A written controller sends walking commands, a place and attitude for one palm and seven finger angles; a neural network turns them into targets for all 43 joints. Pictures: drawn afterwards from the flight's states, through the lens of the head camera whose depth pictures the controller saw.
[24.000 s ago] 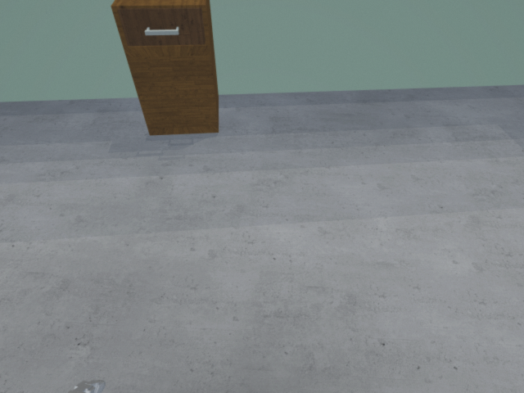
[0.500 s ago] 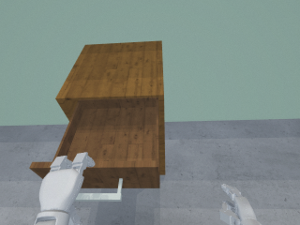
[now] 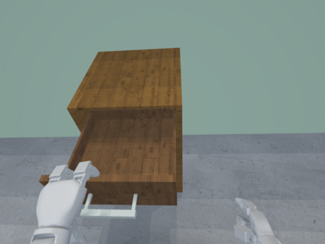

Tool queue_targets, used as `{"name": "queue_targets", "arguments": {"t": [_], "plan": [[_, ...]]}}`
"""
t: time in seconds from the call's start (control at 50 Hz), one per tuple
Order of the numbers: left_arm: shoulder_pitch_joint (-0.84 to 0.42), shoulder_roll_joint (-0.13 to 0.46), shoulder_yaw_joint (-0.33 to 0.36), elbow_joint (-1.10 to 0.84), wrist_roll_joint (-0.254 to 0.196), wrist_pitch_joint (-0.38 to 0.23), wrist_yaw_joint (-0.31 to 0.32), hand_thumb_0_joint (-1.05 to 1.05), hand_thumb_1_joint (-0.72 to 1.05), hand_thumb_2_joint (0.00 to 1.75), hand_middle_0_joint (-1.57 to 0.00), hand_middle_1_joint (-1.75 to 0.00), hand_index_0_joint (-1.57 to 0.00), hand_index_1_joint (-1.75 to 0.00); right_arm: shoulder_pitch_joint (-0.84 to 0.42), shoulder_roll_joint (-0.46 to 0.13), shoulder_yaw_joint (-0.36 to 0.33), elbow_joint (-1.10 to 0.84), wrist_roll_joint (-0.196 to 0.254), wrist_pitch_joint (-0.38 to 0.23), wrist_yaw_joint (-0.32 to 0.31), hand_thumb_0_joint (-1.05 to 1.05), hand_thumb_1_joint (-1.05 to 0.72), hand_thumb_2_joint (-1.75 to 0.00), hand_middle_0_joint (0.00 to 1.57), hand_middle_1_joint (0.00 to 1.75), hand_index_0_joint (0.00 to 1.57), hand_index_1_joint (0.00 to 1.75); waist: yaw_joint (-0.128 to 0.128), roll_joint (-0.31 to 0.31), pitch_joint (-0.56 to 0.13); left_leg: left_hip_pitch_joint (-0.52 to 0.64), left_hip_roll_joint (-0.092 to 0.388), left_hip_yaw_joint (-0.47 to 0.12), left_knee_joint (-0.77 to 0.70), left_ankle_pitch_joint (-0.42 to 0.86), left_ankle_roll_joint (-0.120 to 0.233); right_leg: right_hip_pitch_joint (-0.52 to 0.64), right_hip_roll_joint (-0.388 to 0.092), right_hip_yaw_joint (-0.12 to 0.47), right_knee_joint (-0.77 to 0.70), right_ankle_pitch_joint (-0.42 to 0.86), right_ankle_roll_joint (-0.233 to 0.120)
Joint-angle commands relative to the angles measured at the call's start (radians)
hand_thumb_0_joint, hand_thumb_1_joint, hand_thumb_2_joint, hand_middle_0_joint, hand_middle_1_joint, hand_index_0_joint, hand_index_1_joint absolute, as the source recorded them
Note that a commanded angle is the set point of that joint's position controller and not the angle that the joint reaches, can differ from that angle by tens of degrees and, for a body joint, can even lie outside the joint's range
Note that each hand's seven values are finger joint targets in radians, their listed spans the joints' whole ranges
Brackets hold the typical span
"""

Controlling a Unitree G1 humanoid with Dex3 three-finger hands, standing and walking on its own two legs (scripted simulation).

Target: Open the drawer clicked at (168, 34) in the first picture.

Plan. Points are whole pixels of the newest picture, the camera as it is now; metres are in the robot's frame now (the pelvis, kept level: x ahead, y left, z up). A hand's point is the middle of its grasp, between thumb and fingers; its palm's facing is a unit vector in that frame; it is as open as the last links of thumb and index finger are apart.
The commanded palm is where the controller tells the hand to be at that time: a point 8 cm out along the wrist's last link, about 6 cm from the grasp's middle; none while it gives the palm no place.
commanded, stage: draw the hand back to the body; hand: left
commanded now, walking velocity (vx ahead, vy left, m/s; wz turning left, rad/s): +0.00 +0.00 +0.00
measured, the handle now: (110, 206) +0.24 +0.20 -0.10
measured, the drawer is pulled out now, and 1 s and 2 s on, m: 0.29 0.29 0.29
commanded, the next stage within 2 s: step back with the hand held close in 1.38 s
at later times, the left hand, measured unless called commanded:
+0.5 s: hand (69, 195) +0.18 +0.21 +0.11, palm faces +0.23 -0.76 -0.60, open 13.7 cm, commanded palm +0.15 +0.25 +0.16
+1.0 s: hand (45, 173) +0.20 +0.24 +0.17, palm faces +0.37 -0.83 -0.41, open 10.2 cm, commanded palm +0.15 +0.28 +0.20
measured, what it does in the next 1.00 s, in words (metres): stands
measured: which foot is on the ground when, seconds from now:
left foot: down 0.00-1.00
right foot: down 0.00-1.00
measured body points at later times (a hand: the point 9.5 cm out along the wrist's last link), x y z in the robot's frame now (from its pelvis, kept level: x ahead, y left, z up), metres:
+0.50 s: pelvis +0.01 +0.00 +0.02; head +0.01 -0.03 +0.47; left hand +0.17 +0.25 +0.14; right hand +0.22 -0.21 -0.06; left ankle +0.00 +0.12 -0.71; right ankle -0.03 -0.10 -0.71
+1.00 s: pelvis +0.02 +0.00 +0.03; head +0.02 -0.02 +0.48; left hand +0.17 +0.28 +0.19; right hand +0.23 -0.21 -0.05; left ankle +0.00 +0.12 -0.71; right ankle -0.03 -0.10 -0.71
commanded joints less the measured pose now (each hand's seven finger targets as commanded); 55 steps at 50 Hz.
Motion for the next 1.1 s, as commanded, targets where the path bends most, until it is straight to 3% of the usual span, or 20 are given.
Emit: {"name": "queue_targets", "arguments": {"t": [0.0, 0.06, 0.1, 0.12, 0.18, 0.32, 0.34, 0.36, 0.38, 0.4, 0.42, 0.44, 0.48, 0.5, 0.6, 0.76, 0.92, 0.98, 1.06, 1.08], "plan": [[-0.073, 0.154, 0.119, -0.22, -0.004, 0.007, 0.004, 0.0, -0.5, 0.3, -0.3, -1.2, -0.3, -1.2, -0.162, -0.095, -0.024, -0.177, 0.008, -0.053, -0.018, 0.0, -0.9, -0.9, 0.2, 0.3, 0.2, 0.3, 0.007, -0.071, -0.116, 0.182, -0.005, -0.006, -0.118, 0.242, 0.031, -0.011, -0.013, -0.002, -0.167, 0.276, -0.011], [-0.054, 0.169, 0.134, -0.236, -0.022, -0.005, -0.022, 0.0, -0.5, 0.3, -0.3, -1.2, -0.3, -1.2, -0.163, -0.093, -0.024, -0.18, 0.013, -0.059, -0.026, 0.0, -0.9, -0.9, 0.2, 0.3, 0.2, 0.3, 0.001, -0.096, -0.08, 0.188, -0.006, -0.001, -0.125, 0.241, 0.034, 0.004, -0.023, 0.008, -0.192, 0.299, -0.005], [-0.032, 0.211, 0.179, -0.235, -0.028, -0.01, -0.036, 0.0, -0.5, 0.3, -0.3, -1.2, -0.3, -1.2, -0.162, -0.096, -0.016, -0.177, 0.01, -0.058, -0.03, 0.0, -0.9, -0.9, 0.2, 0.3, 0.2, 0.3, 0.02, -0.082, -0.092, 0.194, -0.012, 0.001, -0.135, 0.234, 0.033, 0.025, -0.023, 0.013, -0.208, 0.29, -0.005], [-0.05, 0.212, 0.184, -0.238, -0.032, -0.017, -0.038, 0.0, -0.5, 0.3, -0.3, -1.2, -0.3, -1.2, -0.17, -0.094, -0.018, -0.173, 0.014, -0.058, -0.034, 0.0, -0.9, -0.9, 0.2, 0.3, 0.2, 0.3, 0.003, -0.089, -0.048, 0.191, -0.01, 0.001, -0.137, 0.226, 0.033, 0.015, -0.026, 0.024, -0.219, 0.292, -0.005], [-0.063, 0.215, 0.201, -0.268, -0.044, -0.032, -0.043, 0.0, -0.5, 0.3, -0.3, -1.2, -0.3, -1.2, -0.172, -0.097, -0.021, -0.176, 0.013, -0.063, -0.035, 0.0, -0.9, -0.9, 0.2, 0.3, 0.2, 0.3, 0.006, -0.033, -0.05, 0.218, -0.007, -0.004, -0.151, 0.225, 0.028, 0.015, -0.024, 0.028, -0.237, 0.259, -0.011], [-0.005, 0.234, 0.235, -0.294, -0.076, -0.053, -0.065, 0.0, -0.5, 0.3, -0.3, -1.2, -0.3, -1.2, -0.167, -0.105, -0.027, -0.172, 0.015, -0.067, -0.036, 0.0, -0.9, -0.9, 0.2, 0.3, 0.2, 0.3, 0.007, -0.061, -0.05, 0.233, -0.005, -0.001, -0.161, 0.262, 0.03, 0.044, -0.032, 0.021, -0.249, 0.324, -0.003], [-0.003, 0.255, 0.25, -0.303, -0.074, -0.057, -0.069, 0.0, -0.5, 0.3, -0.3, -1.2, -0.3, -1.2, -0.159, -0.11, -0.028, -0.172, 0.008, -0.065, -0.038, 0.0, -0.9, -0.9, 0.2, 0.3, 0.2, 0.3, 0.022, -0.059, -0.083, 0.242, -0.009, 0.003, -0.157, 0.276, 0.033, 0.056, -0.03, 0.013, -0.248, 0.34, 0.0], [0.012, 0.259, 0.259, -0.31, -0.077, -0.057, -0.068, 0.0, -0.5, 0.3, -0.3, -1.2, -0.3, -1.2, -0.163, -0.108, -0.028, -0.176, 0.013, -0.066, -0.038, 0.0, -0.9, -0.9, 0.2, 0.3, 0.2, 0.3, 0.012, -0.061, -0.062, 0.24, -0.006, 0.0, -0.159, 0.281, 0.029, 0.056, -0.034, 0.019, -0.247, 0.348, -0.002], [-0.057, -0.085, 0.198, -0.351, -0.822, -0.098, -0.119, 0.0, -0.47, 0.32, -0.3, -1.18, -0.3, -1.18, -0.071, -0.051, -0.019, -0.218, 0.042, -0.143, -0.069, 0.0, -0.9, -0.9, 0.2, 0.3, 0.2, 0.3, -0.083, -0.117, 0.004, 0.381, 0.02, -0.02, -0.205, 0.223, 0.055, 0.118, -0.025, -0.038, -0.266, 0.291, 0.006], [0.042, 0.018, 0.266, -0.217, -0.858, -0.125, -0.126, 0.0, -0.43, 0.33, -0.29, -1.15, -0.29, -1.15, -0.067, -0.079, -0.008, -0.183, 0.038, -0.187, -0.093, 0.0, -0.9, -0.9, 0.2, 0.3, 0.2, 0.3, -0.052, -0.136, 0.019, 0.38, 0.022, -0.014, -0.226, 0.185, 0.05, 0.115, -0.016, -0.046, -0.275, 0.244, 0.008], [0.051, 0.038, 0.291, -0.331, -0.938, -0.149, -0.136, 0.0, -0.4, 0.34, -0.29, -1.13, -0.29, -1.13, -0.078, -0.077, -0.003, -0.19, 0.036, -0.198, -0.121, 0.0, -0.9, -0.9, 0.2, 0.3, 0.2, 0.3, -0.046, -0.148, 0.021, 0.359, 0.022, -0.017, -0.249, 0.223, 0.042, 0.158, -0.035, -0.043, -0.288, 0.275, 0.014], [-0.013, 0.077, 0.32, -0.38, -0.951, -0.178, -0.137, 0.0, -0.36, 0.36, -0.29, -1.11, -0.29, -1.11, -0.074, -0.086, 0.006, -0.181, 0.029, -0.217, -0.136, 0.0, -0.9, -0.9, 0.2, 0.3, 0.2, 0.3, -0.038, -0.141, 0.008, 0.371, 0.012, -0.014, -0.255, 0.248, 0.039, 0.169, -0.042, -0.045, -0.306, 0.302, 0.015], [-0.045, 0.107, 0.349, -0.425, -0.978, -0.196, -0.135, 0.0, -0.29, 0.39, -0.29, -1.07, -0.29, -1.07, -0.075, -0.081, 0.009, -0.154, 0.024, -0.259, -0.156, 0.0, -0.9, -0.9, 0.2, 0.3, 0.2, 0.3, -0.04, -0.043, 0.034, 0.377, 0.012, -0.012, -0.273, 0.267, 0.028, 0.177, -0.057, -0.034, -0.332, 0.301, 0.016], [-0.044, 0.092, 0.347, -0.413, -0.977, -0.207, -0.137, 0.0, -0.26, 0.4, -0.28, -1.04, -0.28, -1.04, -0.057, -0.079, 0.017, -0.142, 0.017, -0.272, -0.156, 0.0, -0.9, -0.9, 0.2, 0.3, 0.2, 0.3, -0.035, -0.023, 0.045, 0.377, 0.005, -0.013, -0.281, 0.281, 0.025, 0.176, -0.054, -0.043, -0.343, 0.314, 0.011], [0.034, 0.068, 0.376, -0.361, -1.007, -0.213, -0.16, 0.0, -0.08, 0.48, -0.27, -0.93, -0.27, -0.93, -0.066, -0.076, 0.008, -0.095, 0.014, -0.293, -0.145, 0.0, -0.9, -0.9, 0.2, 0.3, 0.2, 0.3, -0.03, -0.025, 0.082, 0.378, 0.009, -0.011, -0.306, 0.35, 0.018, 0.221, -0.053, -0.045, -0.379, 0.396, 0.008], [0.063, 0.078, 0.414, -0.428, -1.024, -0.216, -0.183, 0.0, 0.2, 0.6, -0.25, -0.75, -0.25, -0.75, -0.098, -0.078, -0.011, -0.087, 0.017, -0.288, -0.129, 0.0, -0.9, -0.9, 0.2, 0.3, 0.2, 0.3, -0.027, -0.069, 0.009, 0.426, 0.022, -0.005, -0.32, 0.484, 0.019, 0.294, -0.059, -0.045, -0.382, 0.539, 0.017], [0.037, 0.097, 0.462, -0.433, -1.031, -0.211, -0.18, 0.0, 0.48, 0.72, -0.23, -0.57, -0.23, -0.57, -0.108, -0.08, -0.017, -0.075, 0.02, -0.268, -0.134, 0.0, -0.9, -0.9, 0.2, 0.3, 0.2, 0.3, -0.028, -0.059, 0.018, 0.444, 0.023, -0.003, -0.34, 0.478, 0.016, 0.296, -0.059, -0.047, -0.404, 0.525, 0.019], [0.01, 0.121, 0.49, -0.465, -1.03, -0.214, -0.179, 0.0, 0.58, 0.76, -0.22, -0.5, -0.22, -0.5, -0.12, -0.083, -0.019, -0.074, 0.02, -0.267, -0.134, 0.0, -0.9, -0.9, 0.2, 0.3, 0.2, 0.3, -0.022, -0.009, 0.015, 0.453, 0.018, 0.0, -0.342, 0.484, 0.014, 0.296, -0.056, -0.04, -0.418, 0.522, 0.015], [0.004, 0.122, 0.504, -0.452, -1.038, -0.215, -0.178, 0.0, 0.73, 0.82, -0.21, -0.41, -0.21, -0.41, -0.12, -0.083, -0.019, -0.076, 0.022, -0.263, -0.132, 0.0, -0.9, -0.9, 0.2, 0.3, 0.2, 0.3, -0.023, -0.058, 0.028, 0.447, 0.024, -0.009, -0.356, 0.461, 0.013, 0.296, -0.056, -0.046, -0.417, 0.491, 0.017], [0.011, 0.114, 0.502, -0.436, -1.035, -0.212, -0.179, 0.0, 0.76, 0.84, -0.21, -0.39, -0.21, -0.39, -0.127, -0.084, -0.019, -0.068, 0.021, -0.264, -0.133, 0.0, -0.9, -0.9, 0.2, 0.3, 0.2, 0.3, -0.021, -0.01, 0.043, 0.447, 0.021, -0.005, -0.355, 0.461, 0.011, 0.288, -0.052, -0.041, -0.428, 0.486, 0.013]]}}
